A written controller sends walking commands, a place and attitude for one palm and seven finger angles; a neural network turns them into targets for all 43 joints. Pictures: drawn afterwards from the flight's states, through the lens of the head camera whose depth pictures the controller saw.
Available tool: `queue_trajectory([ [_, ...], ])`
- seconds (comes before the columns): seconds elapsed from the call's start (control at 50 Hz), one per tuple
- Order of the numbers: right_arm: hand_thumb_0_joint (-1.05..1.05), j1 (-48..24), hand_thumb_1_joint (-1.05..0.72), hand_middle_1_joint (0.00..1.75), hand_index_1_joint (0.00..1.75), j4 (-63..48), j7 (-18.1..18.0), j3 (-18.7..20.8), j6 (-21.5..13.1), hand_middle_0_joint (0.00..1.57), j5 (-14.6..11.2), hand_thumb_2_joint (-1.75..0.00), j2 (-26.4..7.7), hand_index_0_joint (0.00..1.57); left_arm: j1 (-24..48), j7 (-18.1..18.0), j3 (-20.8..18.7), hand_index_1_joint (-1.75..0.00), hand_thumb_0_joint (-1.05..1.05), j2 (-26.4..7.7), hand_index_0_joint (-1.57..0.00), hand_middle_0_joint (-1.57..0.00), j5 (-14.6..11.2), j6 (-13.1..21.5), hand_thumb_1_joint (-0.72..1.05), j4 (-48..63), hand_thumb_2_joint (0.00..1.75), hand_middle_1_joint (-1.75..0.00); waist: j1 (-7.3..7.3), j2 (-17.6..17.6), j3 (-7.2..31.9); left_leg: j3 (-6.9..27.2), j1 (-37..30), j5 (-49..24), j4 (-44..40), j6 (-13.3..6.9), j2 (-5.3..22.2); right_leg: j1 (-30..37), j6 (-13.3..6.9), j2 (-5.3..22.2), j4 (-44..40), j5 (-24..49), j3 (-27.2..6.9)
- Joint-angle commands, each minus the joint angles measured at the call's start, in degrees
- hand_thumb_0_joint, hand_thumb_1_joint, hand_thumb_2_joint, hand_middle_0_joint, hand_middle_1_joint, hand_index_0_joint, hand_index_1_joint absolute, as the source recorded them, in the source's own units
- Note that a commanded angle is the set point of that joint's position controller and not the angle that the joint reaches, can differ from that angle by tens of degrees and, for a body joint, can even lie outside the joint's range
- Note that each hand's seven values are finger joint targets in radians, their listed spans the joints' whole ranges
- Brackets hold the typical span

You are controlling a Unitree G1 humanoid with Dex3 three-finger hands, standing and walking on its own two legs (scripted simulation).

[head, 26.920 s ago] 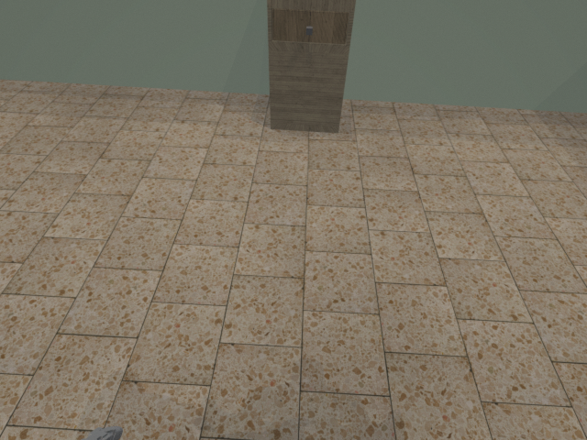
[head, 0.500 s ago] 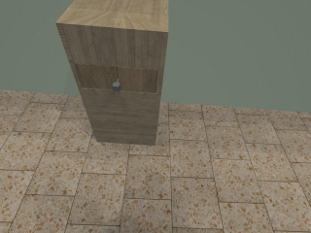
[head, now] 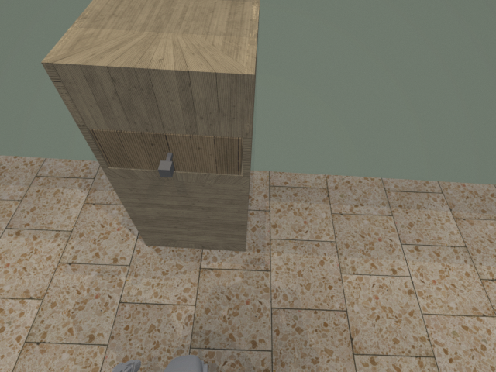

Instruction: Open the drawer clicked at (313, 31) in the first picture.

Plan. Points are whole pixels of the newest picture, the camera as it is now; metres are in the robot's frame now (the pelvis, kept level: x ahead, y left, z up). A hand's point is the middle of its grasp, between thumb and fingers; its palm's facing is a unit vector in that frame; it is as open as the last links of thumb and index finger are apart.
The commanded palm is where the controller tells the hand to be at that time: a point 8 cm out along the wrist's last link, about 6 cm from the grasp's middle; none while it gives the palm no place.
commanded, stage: come to a stop and stand still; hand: left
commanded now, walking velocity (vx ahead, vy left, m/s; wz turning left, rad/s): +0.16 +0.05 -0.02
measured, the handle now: (167, 164) +0.61 +0.23 -0.15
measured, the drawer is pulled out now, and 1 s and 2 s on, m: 0.00 0.00 0.00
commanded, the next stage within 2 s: look again from close up in 1.44 s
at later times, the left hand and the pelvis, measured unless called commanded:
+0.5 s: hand out of the picture +0.12 +0.21 -0.17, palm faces +0.00 -0.94 -0.33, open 7.4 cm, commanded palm none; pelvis +0.06 -0.01 -0.01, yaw -2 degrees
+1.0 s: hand out of the picture +0.08 +0.18 -0.17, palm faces +0.03 -0.98 -0.18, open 7.4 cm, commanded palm none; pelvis +0.03 +0.00 +0.00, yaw -1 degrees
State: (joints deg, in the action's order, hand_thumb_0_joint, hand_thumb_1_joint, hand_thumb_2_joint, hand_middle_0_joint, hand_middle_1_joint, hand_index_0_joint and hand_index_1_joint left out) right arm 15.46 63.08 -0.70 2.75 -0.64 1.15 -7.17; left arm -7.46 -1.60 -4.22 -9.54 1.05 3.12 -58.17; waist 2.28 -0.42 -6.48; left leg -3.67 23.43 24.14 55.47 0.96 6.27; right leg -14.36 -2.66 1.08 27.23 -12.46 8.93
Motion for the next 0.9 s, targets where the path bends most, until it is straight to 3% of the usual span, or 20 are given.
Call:
queue_trajectory([
  [0.0, 0.00, 5.50, -0.90, 0.30, 0.30, -1.93, 0.62, -0.25, -0.52, 0.20, -0.08, -0.90, 0.30, 0.20, -6.49, 0.65, -1.12, -0.30, 0.00, -7.21, -0.20, -0.20, 0.48, 0.43, 0.90, -0.64, 0.90, -0.30, -1.56, -4.02, 5.02, -1.40, -5.99, -6.07, -14.78, 1.11, -0.41, -0.04, -7.11, 14.52, -12.54, 8.99, -11.18],
  [0.06, 0.00, 5.76, -0.90, 0.30, 0.30, -1.47, 0.17, -0.48, -1.28, 0.20, -0.17, -0.90, -1.54, 0.20, -4.92, 0.46, -0.36, -0.30, 0.00, -5.89, -0.20, -0.20, 0.04, -0.42, 0.90, -1.17, 0.90, -0.30, -0.25, -2.63, 6.04, -1.28, -16.54, -17.87, -29.36, 1.81, -1.85, -2.57, -2.80, 10.02, -6.36, 9.83, -8.13],
  [0.1, 0.00, 5.08, -0.90, 0.30, 0.30, -2.37, -0.84, 0.09, -1.98, 0.20, 0.12, -0.90, -10.05, 0.20, -5.52, 0.10, 0.87, -0.30, 0.00, -3.97, -0.20, -0.20, -0.44, -1.16, 0.90, -0.31, 0.90, -0.30, -1.13, 11.60, 8.85, 9.22, -18.28, -44.84, -32.22, -3.62, 9.57, -1.41, 3.08, 3.85, -0.68, 1.37, -4.07],
  [0.14, 0.00, -0.19, -0.90, 0.30, 0.30, -3.90, -1.35, 0.14, -0.74, 0.20, 0.02, -0.90, -11.33, 0.20, -6.89, -0.33, 1.14, -0.30, 0.00, -4.19, -0.20, -0.20, 0.11, -1.88, 0.90, -1.09, 0.90, -0.30, -2.04, 2.94, 5.43, 5.33, -12.42, -42.46, -30.99, -4.03, 8.75, 3.23, 3.72, 3.58, -3.98, 0.51, -4.85],
  [0.2, 0.00, 0.56, -0.90, 0.30, 0.30, -4.51, -2.34, 0.54, 0.24, 0.20, -0.52, -0.90, -11.28, 0.20, -7.01, -0.18, 0.65, -0.30, 0.00, -7.21, -0.20, -0.20, -0.01, -3.04, 0.90, -0.99, 0.90, -0.30, -0.76, 8.80, 7.39, 4.04, -20.38, -63.73, -29.34, -3.18, 7.29, 0.93, 3.31, 4.15, 3.64, 15.23, -3.16],
  [0.26, 0.00, 3.06, -0.90, 0.30, 0.30, -4.90, -3.15, 2.04, 1.29, 0.20, -0.26, -0.90, -15.53, 0.20, -6.60, 0.00, 0.03, -0.30, 0.00, -8.05, -0.20, -0.20, -0.06, -4.30, 0.90, 1.58, 0.90, -0.30, 0.79, 13.87, 10.90, 9.50, -31.16, -84.55, -30.00, -9.78, 14.56, -9.01, 3.16, 0.53, 17.41, -17.01, -5.17],
  [0.32, 0.00, -1.40, -0.90, 0.30, 0.30, -6.34, -3.72, 3.01, 1.88, 0.20, 0.54, -0.90, -16.45, 0.20, -4.54, 0.38, -0.85, -0.30, 0.00, -7.50, -0.20, -0.20, -0.12, -5.32, 0.90, 3.41, 0.90, -0.30, -0.23, 11.68, 10.11, 9.15, -28.16, -71.19, -29.63, -12.10, 16.18, -12.47, 2.32, 0.79, 25.25, -20.60, -11.48],
  [0.38, 0.00, -6.98, -0.90, 0.30, 0.30, -8.34, -3.23, 3.27, 2.10, 0.20, 0.64, -0.90, -16.33, 0.20, -7.33, 0.68, -1.00, -0.30, 0.00, -6.93, -0.20, -0.20, 0.05, -5.18, 0.90, 3.50, 0.90, -0.30, -2.37, 12.27, 11.71, 5.63, -23.55, -59.98, -29.22, -8.47, 12.56, -5.86, 2.51, -0.03, 15.04, -13.03, -8.74],
  [0.42, 0.00, -9.68, -0.90, 0.30, 0.30, -9.08, -2.72, 3.26, 2.39, 0.20, 0.02, -0.90, -15.78, 0.20, -11.87, 0.82, -1.41, -0.30, 0.00, -8.30, -0.20, -0.20, 0.33, -5.02, 0.90, 2.68, 0.90, -0.30, -5.49, 6.70, 11.49, 3.72, -15.06, -41.77, -25.72, -4.94, 8.92, 4.35, 2.69, 0.27, 1.84, 2.53, -6.93],
  [0.44, 0.00, -9.07, -0.90, 0.30, 0.30, -9.34, -2.25, 3.09, 2.63, 0.20, -0.71, -0.90, -13.05, 0.20, -12.70, 0.52, -1.73, -0.30, 0.00, -11.54, -0.20, -0.20, 1.02, -4.50, 0.90, 2.63, 0.90, -0.30, -5.73, -5.20, 11.07, 0.07, -10.07, -22.64, -18.83, -1.25, 2.05, 7.33, 1.56, 6.10, -7.03, 19.09, -13.88],
  [0.46, 0.00, -7.51, -0.90, 0.30, 0.30, -10.92, -1.27, 2.29, 2.89, 0.20, -1.00, -0.90, -8.94, 0.20, -10.59, 0.08, -2.20, -0.30, 0.00, -16.10, -0.20, -0.20, 1.55, -4.01, 0.90, 3.30, 0.90, -0.30, -4.72, -20.08, 10.20, -1.78, -2.72, 6.00, -8.85, 1.02, -6.61, 7.98, -3.81, 17.51, -9.32, 32.48, -26.68],
  [0.48, 0.00, -7.36, -0.90, 0.30, 0.30, -10.23, -1.17, 2.37, 3.85, 0.20, -1.06, -0.90, -9.75, 0.20, -9.67, -0.04, -1.71, -0.30, 0.00, -16.15, -0.20, -0.20, 0.97, -3.88, 0.90, 3.64, 0.90, -0.30, -5.68, -16.86, 10.22, 4.86, -3.33, 13.38, 0.27, 0.04, -5.88, 4.38, -8.33, 21.91, -9.66, 30.10, -27.33],
  [0.52, 0.00, -7.57, -0.90, 0.30, 0.30, -8.86, -0.35, 2.05, 4.09, 0.20, -0.78, -0.90, -8.30, 0.20, -3.92, -0.34, -1.41, -0.30, 0.00, -13.81, -0.20, -0.20, 1.09, -4.03, 0.90, 5.21, 0.90, -0.30, -3.16, -12.49, 4.46, 6.89, -0.36, 7.31, 7.38, -0.49, -5.13, -1.92, -9.02, 17.18, -10.43, 14.23, -25.04],
  [0.58, 0.00, -5.84, -0.90, 0.30, 0.30, -7.70, 0.02, 1.49, 3.58, 0.20, -0.91, -0.90, -8.90, 0.20, -3.32, -0.70, -1.05, -0.30, 0.00, -12.49, -0.20, -0.20, 0.77, -3.58, 0.90, 5.64, 0.90, -0.30, -2.73, -10.68, 5.91, 5.71, 0.10, 3.75, 0.87, 0.82, -4.12, 4.99, -7.22, 15.40, -8.22, 23.24, -19.78],
  [0.66, 0.00, -6.76, -0.90, 0.30, 0.30, -7.82, 0.30, 0.87, 2.82, 0.20, -1.10, -0.90, -8.65, 0.20, -7.55, -0.73, -1.50, -0.30, 0.00, -14.57, -0.20, -0.20, 0.71, -3.06, 0.90, 3.82, 0.90, -0.30, -5.27, -7.36, 8.48, 3.30, -2.58, 3.67, -13.63, 1.48, -5.46, 13.21, -7.82, 16.58, -7.54, 28.76, -21.75],
  [0.74, 0.00, -0.87, -0.90, 0.30, 0.30, -5.91, -0.08, 0.52, 2.11, 0.20, -0.93, -0.90, -8.61, 0.20, -4.42, -0.51, -1.11, -0.30, 0.00, -13.85, -0.20, -0.20, 0.18, -3.25, 0.90, 3.25, 0.90, -0.30, -2.65, -8.49, 8.17, 2.50, -12.41, -6.94, -29.89, 0.89, -5.83, 7.98, -4.72, 13.98, -6.54, 18.30, -19.55],
  [0.78, 0.00, 1.12, -0.90, 0.30, 0.30, -5.03, -0.41, 0.66, 1.24, 0.20, -0.47, -0.90, -10.74, 0.20, -2.96, -0.25, -0.41, -0.30, 0.00, -10.56, -0.20, -0.20, -0.41, -3.75, 0.90, 3.47, 0.90, -0.30, -1.89, -0.07, 7.15, 7.78, -18.10, -14.94, -36.96, -1.52, -0.34, 0.19, -0.14, 7.77, -2.82, 4.79, -14.34],
  [0.8, 0.00, -0.96, -0.90, 0.30, 0.30, -5.78, -0.64, 0.63, 0.95, 0.20, 0.04, -0.90, -13.00, 0.20, -3.05, 0.07, 0.28, -0.30, 0.00, -8.17, -0.20, -0.20, -0.69, -4.06, 0.90, 3.58, 0.90, -0.30, -2.99, 7.93, 6.27, 13.42, -13.94, -16.96, -38.43, -4.17, 5.15, 0.37, 2.25, 3.75, -1.01, -1.61, -10.35],
  [0.82, 0.00, -3.73, -0.90, 0.30, 0.30, -6.33, -0.71, 0.35, 1.13, 0.20, 0.32, -0.90, -13.70, 0.20, -3.00, 0.16, 0.65, -0.30, 0.00, -7.36, -0.20, -0.20, -0.56, -4.22, 0.90, 3.03, 0.90, -0.30, -3.75, 8.65, 5.12, 13.88, -7.59, -12.10, -40.69, -5.65, 7.18, 4.41, 3.09, 2.79, -0.74, -4.54, -8.05],
  [0.88, 0.00, -4.74, -0.90, 0.30, 0.30, -5.77, -0.48, -0.30, 1.04, 0.20, 0.06, -0.90, -11.30, 0.20, -2.82, 0.51, 0.60, -0.30, 0.00, -9.10, -0.20, -0.20, 0.12, -4.16, 0.90, 0.89, 0.90, -0.30, -3.91, 5.33, 2.84, 7.02, -5.72, -5.81, -37.72, -1.84, -0.37, 5.07, 1.61, 4.27, -5.99, -2.99, -11.74],
])
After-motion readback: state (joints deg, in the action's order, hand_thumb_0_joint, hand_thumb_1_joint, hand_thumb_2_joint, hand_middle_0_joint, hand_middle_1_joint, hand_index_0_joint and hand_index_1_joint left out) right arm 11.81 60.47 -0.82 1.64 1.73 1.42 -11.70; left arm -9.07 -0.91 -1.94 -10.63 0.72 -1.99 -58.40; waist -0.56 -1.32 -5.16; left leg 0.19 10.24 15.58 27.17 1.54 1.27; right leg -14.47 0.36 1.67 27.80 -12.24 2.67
